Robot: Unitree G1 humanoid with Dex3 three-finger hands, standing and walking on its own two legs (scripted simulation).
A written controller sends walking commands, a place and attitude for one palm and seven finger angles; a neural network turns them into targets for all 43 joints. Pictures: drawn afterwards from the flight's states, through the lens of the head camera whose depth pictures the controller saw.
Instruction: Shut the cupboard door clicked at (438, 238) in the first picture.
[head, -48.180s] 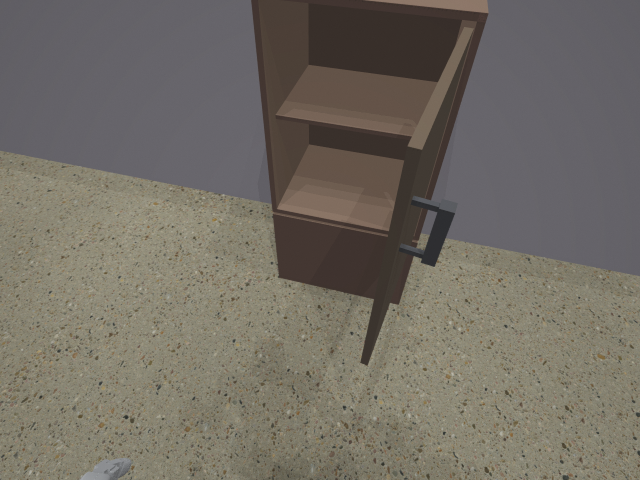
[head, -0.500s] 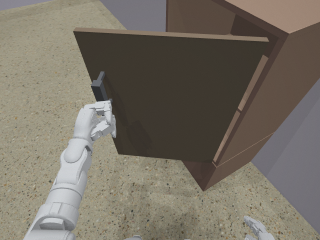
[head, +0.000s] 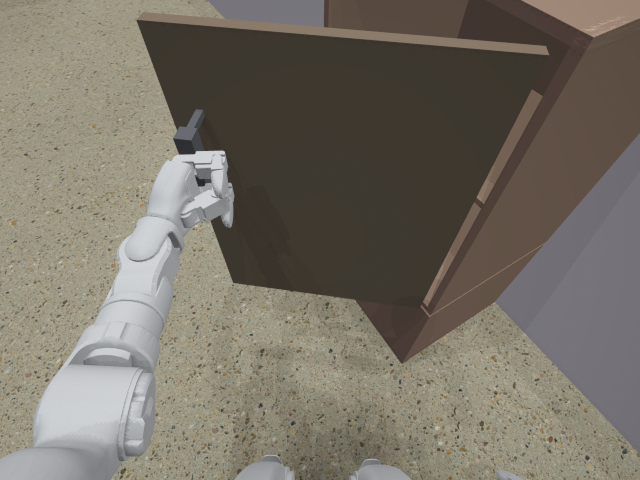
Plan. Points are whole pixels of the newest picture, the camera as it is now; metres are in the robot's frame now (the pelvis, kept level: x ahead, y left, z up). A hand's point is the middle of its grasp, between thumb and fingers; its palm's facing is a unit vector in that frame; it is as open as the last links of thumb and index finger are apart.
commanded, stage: push the door shut along its arc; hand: left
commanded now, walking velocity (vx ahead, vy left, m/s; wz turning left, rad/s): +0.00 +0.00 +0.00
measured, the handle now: (202, 158) +0.52 +0.16 +0.09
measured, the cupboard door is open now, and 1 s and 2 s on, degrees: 50 39 27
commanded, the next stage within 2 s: pull the fist back off the door in 1.36 s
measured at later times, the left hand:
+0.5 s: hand (256, 170) +0.49 +0.08 +0.09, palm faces -0.35 -0.94 -0.02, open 3.1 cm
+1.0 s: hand (283, 146) +0.54 +0.05 +0.09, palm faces -0.44 -0.90 -0.03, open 2.9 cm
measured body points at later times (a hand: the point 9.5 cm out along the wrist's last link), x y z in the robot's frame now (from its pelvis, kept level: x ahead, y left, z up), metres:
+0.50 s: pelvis +0.00 +0.01 -0.01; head +0.10 +0.01 +0.43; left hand +0.51 +0.13 +0.10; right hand +0.00 -0.26 -0.13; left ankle +0.03 +0.08 -0.69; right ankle +0.01 -0.08 -0.69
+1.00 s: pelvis +0.01 +0.00 -0.03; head +0.14 +0.00 +0.41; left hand +0.55 +0.10 +0.10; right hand -0.02 -0.27 -0.14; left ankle +0.03 +0.08 -0.69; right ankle +0.01 -0.08 -0.69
